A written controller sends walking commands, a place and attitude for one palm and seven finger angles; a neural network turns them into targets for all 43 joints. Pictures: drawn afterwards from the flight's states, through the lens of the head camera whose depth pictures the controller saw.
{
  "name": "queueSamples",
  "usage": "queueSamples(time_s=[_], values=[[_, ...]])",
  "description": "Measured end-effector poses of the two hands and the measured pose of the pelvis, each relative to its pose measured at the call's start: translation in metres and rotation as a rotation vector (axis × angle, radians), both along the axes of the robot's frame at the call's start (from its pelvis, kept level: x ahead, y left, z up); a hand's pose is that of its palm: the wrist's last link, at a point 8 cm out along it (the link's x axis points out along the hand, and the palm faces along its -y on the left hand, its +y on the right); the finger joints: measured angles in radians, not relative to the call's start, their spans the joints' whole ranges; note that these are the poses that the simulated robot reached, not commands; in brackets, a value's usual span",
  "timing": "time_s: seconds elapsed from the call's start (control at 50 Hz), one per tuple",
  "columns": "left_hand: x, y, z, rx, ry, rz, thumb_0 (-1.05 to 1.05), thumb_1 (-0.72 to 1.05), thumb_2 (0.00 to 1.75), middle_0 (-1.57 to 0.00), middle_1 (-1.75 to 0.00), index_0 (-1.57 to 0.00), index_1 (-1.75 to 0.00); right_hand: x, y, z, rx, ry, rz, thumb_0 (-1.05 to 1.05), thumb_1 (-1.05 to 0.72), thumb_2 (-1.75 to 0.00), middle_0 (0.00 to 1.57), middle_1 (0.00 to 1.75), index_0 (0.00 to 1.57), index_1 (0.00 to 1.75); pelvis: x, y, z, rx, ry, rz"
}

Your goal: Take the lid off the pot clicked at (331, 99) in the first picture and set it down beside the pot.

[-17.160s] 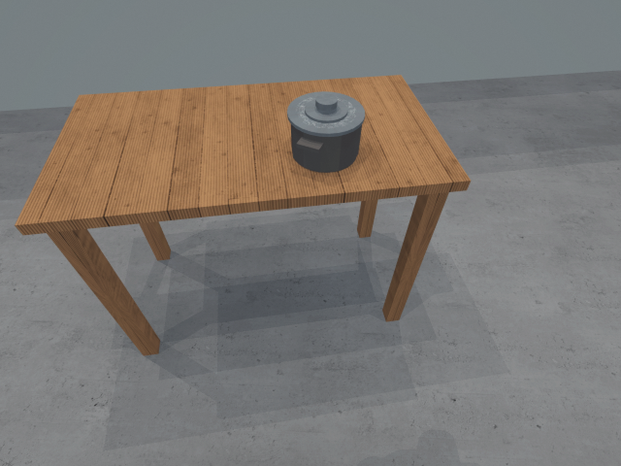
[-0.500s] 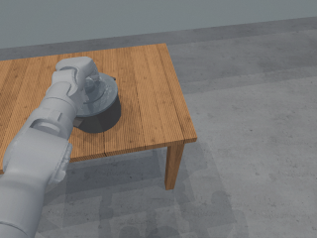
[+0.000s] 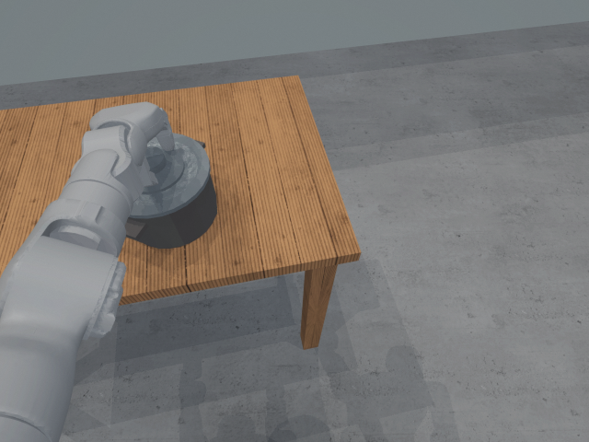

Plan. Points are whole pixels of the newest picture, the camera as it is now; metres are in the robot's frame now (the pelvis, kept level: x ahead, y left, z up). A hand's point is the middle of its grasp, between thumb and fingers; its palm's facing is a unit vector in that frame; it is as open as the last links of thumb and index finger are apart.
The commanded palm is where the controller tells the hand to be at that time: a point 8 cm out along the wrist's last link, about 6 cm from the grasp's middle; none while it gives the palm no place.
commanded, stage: close the fingers and squeeze the knob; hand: left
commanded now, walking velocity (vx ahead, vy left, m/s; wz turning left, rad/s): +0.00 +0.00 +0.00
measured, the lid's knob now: (149, 160) +0.53 +0.17 +0.06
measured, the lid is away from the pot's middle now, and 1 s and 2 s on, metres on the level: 0.00 0.00 0.01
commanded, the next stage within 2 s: lift the lid straight up in 1.18 s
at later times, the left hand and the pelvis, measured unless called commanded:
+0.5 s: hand (145, 163) +0.50 +0.16 +0.09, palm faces -0.39 -0.06 -0.92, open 7.5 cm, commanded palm +0.51 +0.16 +0.13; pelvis +0.01 +0.00 +0.00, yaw +1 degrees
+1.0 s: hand (145, 163) +0.50 +0.16 +0.09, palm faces -0.39 -0.05 -0.92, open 7.5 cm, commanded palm +0.51 +0.16 +0.13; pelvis +0.00 +0.00 +0.00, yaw +1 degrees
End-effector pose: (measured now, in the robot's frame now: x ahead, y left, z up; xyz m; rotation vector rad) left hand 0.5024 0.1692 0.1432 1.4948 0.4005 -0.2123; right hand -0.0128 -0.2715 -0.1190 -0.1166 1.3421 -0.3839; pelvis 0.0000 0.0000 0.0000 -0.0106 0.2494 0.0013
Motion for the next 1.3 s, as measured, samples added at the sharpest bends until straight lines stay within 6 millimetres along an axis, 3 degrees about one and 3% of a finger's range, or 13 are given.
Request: queueSamples(time_s=[0.5, 0.94, 1.3], values=[[-0.003, -0.005, 0.000, 0.012, 0.007, 0.004, 0.02, 0.21, 0.83, -0.59, -1.01, -0.65, -1.04, 0.037, 0.003, -0.005, 0.032, -0.053, 0.040, 0.01, -0.91, -0.90, 0.20, 0.30, 0.20, 0.30, 0.005, -0.002, 0.001, 0.002, -0.008, 0.009], [-0.003, -0.006, 0.001, 0.030, 0.012, 0.004, 0.01, 0.23, 0.77, -0.61, -0.98, -0.65, -1.03, 0.010, -0.004, -0.004, 0.020, 0.006, 0.019, 0.01, -0.91, -0.90, 0.20, 0.30, 0.20, 0.30, 0.002, -0.005, 0.000, 0.002, -0.007, 0.013], [-0.002, -0.006, 0.000, 0.026, 0.014, -0.001, 0.01, 0.22, 0.80, -0.61, -0.99, -0.66, -1.04, 0.015, -0.001, -0.005, 0.022, -0.014, 0.023, 0.01, -0.91, -0.90, 0.20, 0.30, 0.20, 0.30, 0.003, -0.003, 0.000, 0.002, -0.004, 0.011]])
